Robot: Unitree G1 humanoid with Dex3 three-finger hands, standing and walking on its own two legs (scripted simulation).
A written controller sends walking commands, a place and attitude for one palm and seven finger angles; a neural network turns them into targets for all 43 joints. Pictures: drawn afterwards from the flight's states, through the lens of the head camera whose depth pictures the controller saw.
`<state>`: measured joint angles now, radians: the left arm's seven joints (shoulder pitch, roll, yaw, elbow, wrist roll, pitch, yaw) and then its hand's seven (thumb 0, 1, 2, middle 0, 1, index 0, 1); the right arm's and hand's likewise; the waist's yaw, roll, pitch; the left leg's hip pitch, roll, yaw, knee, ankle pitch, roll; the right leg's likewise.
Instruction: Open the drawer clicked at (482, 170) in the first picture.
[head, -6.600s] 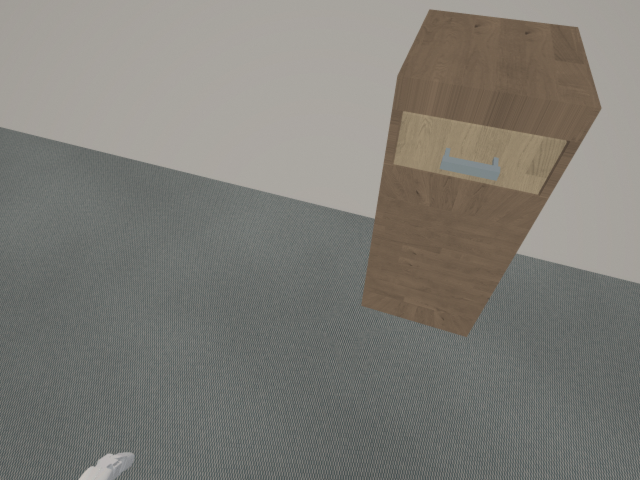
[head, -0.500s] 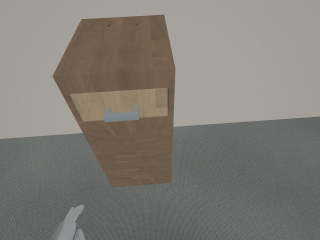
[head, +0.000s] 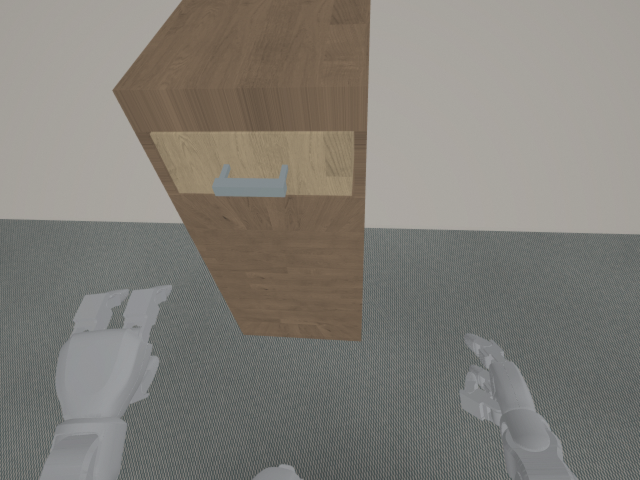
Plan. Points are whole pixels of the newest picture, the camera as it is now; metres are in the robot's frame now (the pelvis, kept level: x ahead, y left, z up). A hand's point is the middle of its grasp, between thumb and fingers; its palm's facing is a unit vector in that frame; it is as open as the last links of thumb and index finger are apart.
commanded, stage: raise the hand with hooked fingers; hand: left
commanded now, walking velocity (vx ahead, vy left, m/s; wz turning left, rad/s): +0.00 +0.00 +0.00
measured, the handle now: (252, 178) +0.56 +0.22 +0.02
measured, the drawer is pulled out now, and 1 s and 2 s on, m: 0.00 0.00 0.00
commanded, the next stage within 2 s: move the hooked fingers above the handle in 1.24 s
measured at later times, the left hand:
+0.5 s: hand (155, 281) +0.30 +0.25 +0.09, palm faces +0.18 -0.09 -0.98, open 12.9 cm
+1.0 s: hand (131, 222) +0.35 +0.29 +0.13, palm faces +0.04 -0.08 -1.00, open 13.9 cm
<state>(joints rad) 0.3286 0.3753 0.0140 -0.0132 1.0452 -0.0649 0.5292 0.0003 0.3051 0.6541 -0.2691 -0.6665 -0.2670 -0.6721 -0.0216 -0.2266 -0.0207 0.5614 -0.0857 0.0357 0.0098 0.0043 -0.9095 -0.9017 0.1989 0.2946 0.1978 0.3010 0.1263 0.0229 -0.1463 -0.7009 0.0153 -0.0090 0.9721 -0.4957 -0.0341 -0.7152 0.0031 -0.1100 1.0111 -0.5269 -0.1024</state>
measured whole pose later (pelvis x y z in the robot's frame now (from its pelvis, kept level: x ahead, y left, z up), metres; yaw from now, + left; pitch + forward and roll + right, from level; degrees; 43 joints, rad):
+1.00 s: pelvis +0.01 +0.09 +0.06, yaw -8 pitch +2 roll +0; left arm -0.18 0.41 -0.14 0.17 0.99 0.23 0.09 0.00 -0.49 0.30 -0.32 -1.20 -0.32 -1.20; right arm 0.15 -0.21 0.03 0.63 0.01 0.07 -0.04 0.01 -0.90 -0.90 0.20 0.30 0.20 0.30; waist 0.09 0.07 -0.04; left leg -0.25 -0.09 -0.06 0.53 -0.30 0.06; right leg -0.28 -0.01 0.06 0.53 -0.28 0.01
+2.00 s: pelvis +0.01 +0.05 +0.05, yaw -8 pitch +9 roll +1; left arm -0.38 0.43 -0.07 0.51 1.01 0.04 0.22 0.00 -0.49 0.30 -0.32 -1.20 -0.32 -1.20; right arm 0.23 -0.27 -0.05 0.68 0.02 0.04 -0.07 0.01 -0.91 -0.90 0.20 0.29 0.20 0.30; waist 0.02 0.06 -0.08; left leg -0.41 -0.05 -0.08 0.61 -0.36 0.00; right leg -0.46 0.03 0.03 0.64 -0.33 -0.03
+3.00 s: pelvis +0.01 +0.06 +0.04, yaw -10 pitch +17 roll +0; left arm -0.82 0.42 -0.03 1.10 1.07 0.11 0.38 0.00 -0.49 0.30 -0.33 -1.20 -0.32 -1.20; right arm 0.35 -0.26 -0.05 0.73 -0.01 0.05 0.00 0.00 -0.91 -0.90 0.20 0.29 0.20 0.30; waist -0.10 0.06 -0.13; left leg -0.63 -0.04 -0.05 0.72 -0.38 0.02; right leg -0.67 0.05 0.06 0.69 -0.32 -0.01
